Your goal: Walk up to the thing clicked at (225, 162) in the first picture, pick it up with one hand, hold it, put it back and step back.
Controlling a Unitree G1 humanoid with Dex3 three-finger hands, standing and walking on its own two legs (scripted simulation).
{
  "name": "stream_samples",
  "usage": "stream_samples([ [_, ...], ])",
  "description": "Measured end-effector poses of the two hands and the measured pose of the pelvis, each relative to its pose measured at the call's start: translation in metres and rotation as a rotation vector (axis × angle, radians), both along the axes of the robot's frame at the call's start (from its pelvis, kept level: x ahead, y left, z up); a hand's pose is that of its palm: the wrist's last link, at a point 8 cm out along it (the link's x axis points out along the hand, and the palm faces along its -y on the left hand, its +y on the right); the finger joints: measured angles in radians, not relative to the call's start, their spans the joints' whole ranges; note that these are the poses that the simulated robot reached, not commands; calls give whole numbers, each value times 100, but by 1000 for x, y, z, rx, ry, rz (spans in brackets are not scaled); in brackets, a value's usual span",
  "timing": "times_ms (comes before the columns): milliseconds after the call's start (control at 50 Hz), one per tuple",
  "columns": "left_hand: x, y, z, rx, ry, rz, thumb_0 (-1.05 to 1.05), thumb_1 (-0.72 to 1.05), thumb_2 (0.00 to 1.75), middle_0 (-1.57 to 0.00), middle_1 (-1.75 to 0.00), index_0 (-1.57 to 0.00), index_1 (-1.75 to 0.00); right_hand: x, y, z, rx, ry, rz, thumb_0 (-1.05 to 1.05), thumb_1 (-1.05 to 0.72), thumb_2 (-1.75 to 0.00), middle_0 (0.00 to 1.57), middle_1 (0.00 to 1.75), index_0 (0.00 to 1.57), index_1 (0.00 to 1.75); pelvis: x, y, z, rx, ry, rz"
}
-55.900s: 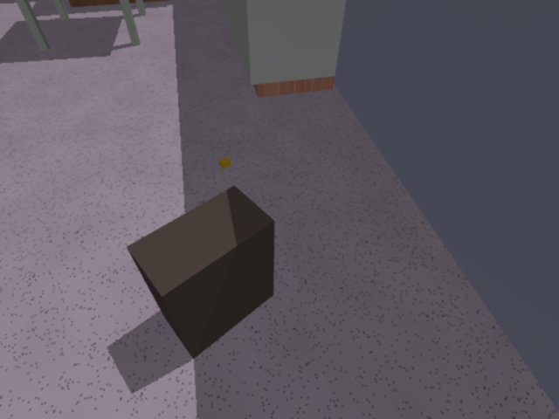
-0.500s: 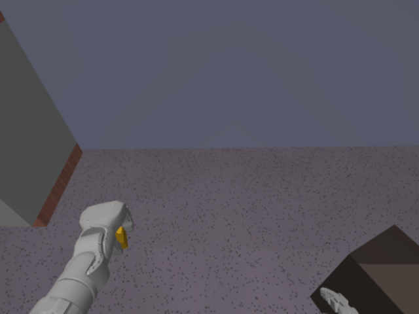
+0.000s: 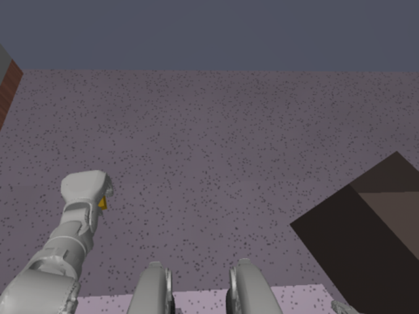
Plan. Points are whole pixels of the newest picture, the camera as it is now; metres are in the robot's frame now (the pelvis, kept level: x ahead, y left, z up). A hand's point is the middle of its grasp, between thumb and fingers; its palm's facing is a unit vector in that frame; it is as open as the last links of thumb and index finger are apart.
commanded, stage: crouch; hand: left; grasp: from above
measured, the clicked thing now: (95, 198) +0.39 +0.25 -0.15
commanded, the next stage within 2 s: lower in 1.22 s
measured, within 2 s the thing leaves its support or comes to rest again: neither
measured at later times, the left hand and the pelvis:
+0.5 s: hand (115, 219) +0.39 +0.25 -0.34, palm faces -0.44 -0.08 -0.90, open 5.6 cm; pelvis -0.03 +0.00 -0.18, yaw -2 degrees
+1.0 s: hand (120, 223) +0.40 +0.26 -0.44, palm faces -0.43 -0.11 -0.90, open 6.2 cm; pelvis -0.04 +0.00 -0.27, yaw -4 degrees
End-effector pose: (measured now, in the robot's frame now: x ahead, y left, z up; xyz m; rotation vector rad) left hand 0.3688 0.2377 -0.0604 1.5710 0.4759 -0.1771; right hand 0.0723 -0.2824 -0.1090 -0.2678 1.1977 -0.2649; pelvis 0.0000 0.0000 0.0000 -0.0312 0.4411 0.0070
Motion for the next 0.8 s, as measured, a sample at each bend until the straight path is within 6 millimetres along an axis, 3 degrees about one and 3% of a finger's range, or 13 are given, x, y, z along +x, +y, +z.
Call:
stream_samples([
  [120, 13, 2, -59, -10, -21, 71, -8, 43, 9, -87, -12, -119, -19, -33, 10, -58, 7, 76, -19, 1, -89, -89, 20, 30, 20, 30, -14, 4, -52, -9, 87, -6],
  [220, 20, 4, -105, -24, -1, 111, -7, 44, 9, -86, -14, -119, -22, -49, 20, -100, 33, 110, -15, 1, -89, -89, 20, 30, 20, 30, -23, 4, -88, -15, 138, -8],
  [480, 24, 12, -217, -55, 41, 45, -7, 41, 14, -84, -21, -121, -29, -51, 17, -180, 30, 145, 58, 0, -89, -89, 20, 30, 20, 30, -32, 0, -174, -37, 203, -6],
  [620, 21, 19, -256, -52, 25, 80, -6, 39, 19, -84, -24, -119, -32, -44, 7, -206, 18, 150, 114, 0, -89, -89, 20, 30, 20, 30, -35, -3, -203, -42, 208, -11],
  [800, 34, 22, -284, -55, 1, 94, -6, 36, 24, -84, -25, -116, -35, -50, 0, -235, 15, 158, 137, 0, -89, -89, 20, 30, 20, 30, -40, -4, -237, -48, 191, -21],
])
